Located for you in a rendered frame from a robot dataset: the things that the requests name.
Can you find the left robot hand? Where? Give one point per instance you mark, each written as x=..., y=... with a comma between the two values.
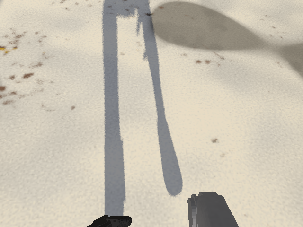
x=112, y=221

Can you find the robot right thigh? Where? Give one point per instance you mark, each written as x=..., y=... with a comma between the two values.
x=209, y=209

